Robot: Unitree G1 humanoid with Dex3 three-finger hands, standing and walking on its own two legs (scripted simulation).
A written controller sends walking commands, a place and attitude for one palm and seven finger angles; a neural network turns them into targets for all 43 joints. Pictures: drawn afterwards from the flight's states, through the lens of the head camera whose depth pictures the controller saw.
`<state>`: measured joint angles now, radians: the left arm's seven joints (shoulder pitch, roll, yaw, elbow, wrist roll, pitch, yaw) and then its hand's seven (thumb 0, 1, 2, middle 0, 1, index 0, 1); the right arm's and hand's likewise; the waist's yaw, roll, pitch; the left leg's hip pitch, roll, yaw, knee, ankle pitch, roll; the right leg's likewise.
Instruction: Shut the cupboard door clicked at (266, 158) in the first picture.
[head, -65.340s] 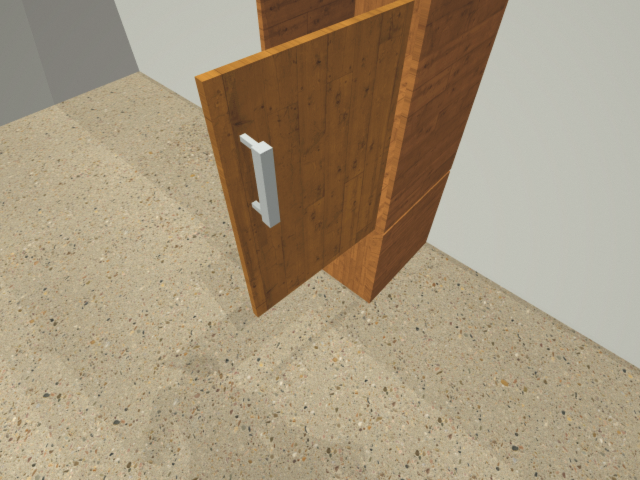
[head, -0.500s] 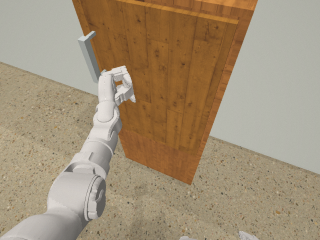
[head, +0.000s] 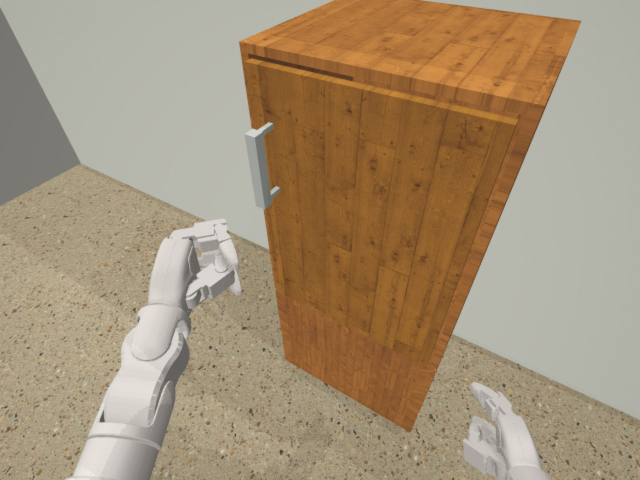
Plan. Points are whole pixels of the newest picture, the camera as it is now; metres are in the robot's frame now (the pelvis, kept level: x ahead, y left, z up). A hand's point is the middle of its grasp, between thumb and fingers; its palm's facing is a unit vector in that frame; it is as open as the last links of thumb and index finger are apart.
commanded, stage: draw the hand back to the body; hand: left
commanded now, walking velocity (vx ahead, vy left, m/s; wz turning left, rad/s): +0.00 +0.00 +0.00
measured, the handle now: (265, 166) +0.62 +0.14 +0.08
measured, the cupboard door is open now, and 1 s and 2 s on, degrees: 0 0 0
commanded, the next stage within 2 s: step back with the hand held close in 0.98 s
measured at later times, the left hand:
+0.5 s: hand (81, 327) +0.22 +0.25 +0.16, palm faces +0.36 -0.86 -0.36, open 5.3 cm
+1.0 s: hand (51, 340) +0.20 +0.26 +0.17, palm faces +0.45 -0.80 -0.40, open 7.4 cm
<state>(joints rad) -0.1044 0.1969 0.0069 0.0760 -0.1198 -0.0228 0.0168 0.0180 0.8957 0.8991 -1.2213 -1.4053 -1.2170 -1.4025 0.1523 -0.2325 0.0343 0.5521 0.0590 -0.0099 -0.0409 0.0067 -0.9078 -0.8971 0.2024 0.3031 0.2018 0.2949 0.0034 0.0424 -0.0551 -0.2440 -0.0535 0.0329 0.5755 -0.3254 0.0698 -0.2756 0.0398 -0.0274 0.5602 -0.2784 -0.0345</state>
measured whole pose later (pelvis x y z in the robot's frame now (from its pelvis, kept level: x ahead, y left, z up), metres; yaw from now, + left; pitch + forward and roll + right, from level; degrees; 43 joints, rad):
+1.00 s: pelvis +0.02 +0.00 +0.01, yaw +1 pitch -3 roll -1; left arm 0.48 0.35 0.32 -0.41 -0.07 -0.06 0.10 0.02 0.89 0.90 -0.22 -0.31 -0.21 -0.30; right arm 0.19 -0.22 0.02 0.63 0.02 -0.07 -0.06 0.01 -0.90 -0.90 0.21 0.30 0.20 0.30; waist 0.06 0.08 -0.02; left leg -0.10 -0.05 0.01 0.44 -0.28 0.07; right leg -0.11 0.04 -0.04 0.39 -0.23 -0.03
